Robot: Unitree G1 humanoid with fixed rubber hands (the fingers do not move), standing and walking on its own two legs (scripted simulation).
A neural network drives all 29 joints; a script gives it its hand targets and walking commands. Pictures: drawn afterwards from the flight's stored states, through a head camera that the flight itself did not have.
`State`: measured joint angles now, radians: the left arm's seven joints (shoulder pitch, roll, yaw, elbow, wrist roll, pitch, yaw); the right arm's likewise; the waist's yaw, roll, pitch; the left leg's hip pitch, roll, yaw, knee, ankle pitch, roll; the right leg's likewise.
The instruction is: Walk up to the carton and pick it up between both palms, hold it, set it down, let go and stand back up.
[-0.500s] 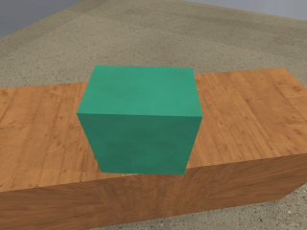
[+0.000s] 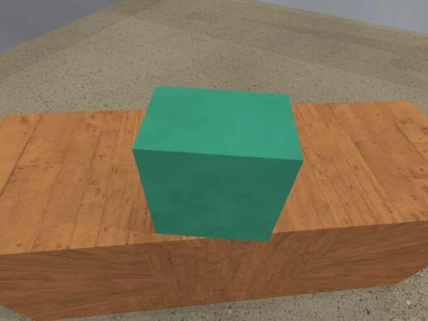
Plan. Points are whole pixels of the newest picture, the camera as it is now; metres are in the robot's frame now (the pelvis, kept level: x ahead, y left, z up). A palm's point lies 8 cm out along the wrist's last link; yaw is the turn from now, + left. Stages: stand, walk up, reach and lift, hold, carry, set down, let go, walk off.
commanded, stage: walk up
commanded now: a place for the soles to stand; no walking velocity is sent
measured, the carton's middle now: (216, 169) +0.44 +0.00 +0.02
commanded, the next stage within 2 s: reach and lift in 1.22 s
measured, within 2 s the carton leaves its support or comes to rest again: neither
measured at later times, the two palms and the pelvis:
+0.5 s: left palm out of the picture +0.00 +0.25 -0.14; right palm out of the picture -0.01 -0.22 -0.14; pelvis +0.00 +0.02 +0.00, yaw -2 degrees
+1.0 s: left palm out of the picture +0.02 +0.27 -0.14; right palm out of the picture -0.01 -0.21 -0.15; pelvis -0.01 +0.03 +0.00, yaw -5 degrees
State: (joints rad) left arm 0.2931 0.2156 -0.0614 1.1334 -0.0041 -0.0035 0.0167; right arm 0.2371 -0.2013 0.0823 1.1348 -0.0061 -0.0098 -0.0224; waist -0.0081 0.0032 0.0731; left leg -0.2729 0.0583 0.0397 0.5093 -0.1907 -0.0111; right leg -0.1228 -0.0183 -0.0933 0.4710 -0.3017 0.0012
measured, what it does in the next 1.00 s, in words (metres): stands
